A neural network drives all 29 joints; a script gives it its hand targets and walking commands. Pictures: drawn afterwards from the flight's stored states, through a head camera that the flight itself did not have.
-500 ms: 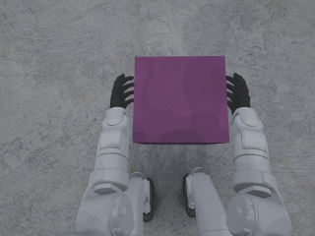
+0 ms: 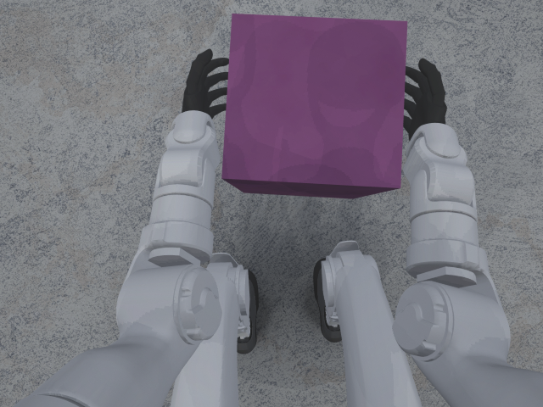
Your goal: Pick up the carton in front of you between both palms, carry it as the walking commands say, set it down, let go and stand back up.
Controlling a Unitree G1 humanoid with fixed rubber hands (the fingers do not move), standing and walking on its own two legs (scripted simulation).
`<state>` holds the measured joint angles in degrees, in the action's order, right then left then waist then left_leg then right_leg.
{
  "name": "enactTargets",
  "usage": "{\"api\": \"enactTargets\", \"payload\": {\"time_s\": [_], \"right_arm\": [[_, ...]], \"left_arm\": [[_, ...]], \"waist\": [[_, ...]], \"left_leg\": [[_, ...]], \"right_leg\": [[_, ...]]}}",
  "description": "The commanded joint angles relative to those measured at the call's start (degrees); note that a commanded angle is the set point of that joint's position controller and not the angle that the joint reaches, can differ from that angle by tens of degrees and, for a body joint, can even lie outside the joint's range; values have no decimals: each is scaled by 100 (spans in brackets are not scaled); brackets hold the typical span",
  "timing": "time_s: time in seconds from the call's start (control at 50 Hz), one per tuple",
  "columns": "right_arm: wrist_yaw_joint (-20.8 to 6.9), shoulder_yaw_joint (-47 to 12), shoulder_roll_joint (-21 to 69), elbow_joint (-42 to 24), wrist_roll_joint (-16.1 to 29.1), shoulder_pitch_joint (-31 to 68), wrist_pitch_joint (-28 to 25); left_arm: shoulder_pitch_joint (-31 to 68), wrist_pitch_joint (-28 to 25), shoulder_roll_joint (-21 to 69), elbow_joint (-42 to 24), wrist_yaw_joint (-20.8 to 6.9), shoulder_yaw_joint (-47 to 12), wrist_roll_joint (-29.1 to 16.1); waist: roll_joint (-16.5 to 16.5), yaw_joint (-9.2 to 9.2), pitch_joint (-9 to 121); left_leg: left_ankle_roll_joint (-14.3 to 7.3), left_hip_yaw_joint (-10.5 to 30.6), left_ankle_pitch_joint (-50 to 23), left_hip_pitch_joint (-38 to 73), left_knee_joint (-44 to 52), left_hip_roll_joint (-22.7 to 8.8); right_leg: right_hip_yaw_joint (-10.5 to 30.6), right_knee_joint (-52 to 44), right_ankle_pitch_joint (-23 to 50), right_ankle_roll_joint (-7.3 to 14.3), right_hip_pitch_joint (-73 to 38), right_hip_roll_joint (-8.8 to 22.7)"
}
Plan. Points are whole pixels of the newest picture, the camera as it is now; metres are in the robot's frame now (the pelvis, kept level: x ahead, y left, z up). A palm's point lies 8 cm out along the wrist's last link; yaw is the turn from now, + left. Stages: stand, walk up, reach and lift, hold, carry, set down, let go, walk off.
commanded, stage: set down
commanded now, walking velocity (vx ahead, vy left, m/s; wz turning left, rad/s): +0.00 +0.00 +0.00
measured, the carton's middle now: (306, 127) +0.49 -0.06 -0.16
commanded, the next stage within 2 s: none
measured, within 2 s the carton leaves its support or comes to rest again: rests again in 1.36 s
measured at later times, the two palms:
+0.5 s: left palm (228, 121) +0.54 +0.07 -0.25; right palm (392, 137) +0.48 -0.22 -0.24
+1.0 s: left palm (233, 127) +0.54 +0.07 -0.31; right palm (386, 139) +0.49 -0.23 -0.30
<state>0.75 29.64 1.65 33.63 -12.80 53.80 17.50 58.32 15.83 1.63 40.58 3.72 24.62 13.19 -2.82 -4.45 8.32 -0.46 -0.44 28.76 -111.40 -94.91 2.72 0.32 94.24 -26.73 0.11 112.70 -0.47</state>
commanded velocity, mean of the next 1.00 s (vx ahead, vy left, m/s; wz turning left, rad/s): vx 0.00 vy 0.00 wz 0.00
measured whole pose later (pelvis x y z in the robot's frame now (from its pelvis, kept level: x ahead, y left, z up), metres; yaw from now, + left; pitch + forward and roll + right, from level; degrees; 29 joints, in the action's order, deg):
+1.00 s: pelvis -0.01 +0.00 -0.15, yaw -1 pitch +41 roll -1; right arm 3.2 21.5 -10.5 49.6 0.4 73.7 13.2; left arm 80.6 11.8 -13.0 58.3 7.3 10.5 1.6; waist -1.5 -7.5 -13.3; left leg -0.7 -0.7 33.8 -132.1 -125.1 3.4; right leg -0.2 123.4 -31.4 -1.0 132.8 -1.0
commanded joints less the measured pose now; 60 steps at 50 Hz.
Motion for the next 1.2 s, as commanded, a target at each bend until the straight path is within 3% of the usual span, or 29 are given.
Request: {"api": "enactTargets", "payload": {"time_s": [0.0, 0.32, 0.56, 0.64, 0.72, 0.82, 0.94, 1.18], "right_arm": [[-1265, -3083, 4911, 243, 763, 3571, -80], [-1296, -2799, 4102, 315, 1018, 4565, -208], [-1282, -3092, 3599, 248, 1576, 5408, -411], [-1267, -3327, 4007, 277, 2008, 5329, -439], [-1347, -3329, 4135, 495, 2027, 5238, -377], [-1328, -3247, 4059, 621, 1942, 5231, -455], [-1261, -3023, 3888, 848, 1884, 5291, -575], [-1375, -2431, 3480, 1543, 1736, 5358, -613]], "left_arm": [[3383, -116, 5156, 278, -1123, -2776, -687], [4381, -212, 4393, 579, -911, -2804, -915], [5192, -391, 3941, 688, -887, -3326, -1517], [5506, -488, 3957, 328, -871, -3586, -1743], [5170, -456, 4007, 562, -942, -3425, -1597], [5072, -530, 4005, 812, -1027, -3277, -1597], [5274, -644, 3761, 1014, -1047, -3163, -1655], [5166, -660, 3206, 1593, -1027, -2763, -1372]], "waist": [[43, -279, 5728], [-242, -492, 5501], [-318, -679, 5491], [-414, -505, 5856], [-333, -322, 5367], [-196, -367, 4824], [-253, -453, 4297], [-408, -354, 3100]], "left_leg": [[112, -102, -1110, 2378, 536, 871], [84, -93, -1085, 1791, -676, 797], [33, -97, -1396, 1832, -1634, 685], [-2, -149, -1815, 2061, -1866, 677], [-54, -151, -1753, 1798, -1952, 656], [-71, -134, -1560, 1301, -2063, 644], [-75, -112, -1250, 1006, -2153, 627], [-131, -22, -728, 737, -2189, 544]], "right_leg": [[-214, -512, 1717, -258, -3409, -794], [-401, 740, 1530, -284, -2100, -651], [-476, 1625, 1832, -305, -1946, -488], [-429, 1855, 2340, -338, -2183, -513], [-402, 1953, 2199, -359, -1838, -533], [-383, 2028, 2060, -344, -1642, -531], [-361, 2100, 1754, -295, -1415, -526], [-286, 2221, 991, -197, -671, -482]]}}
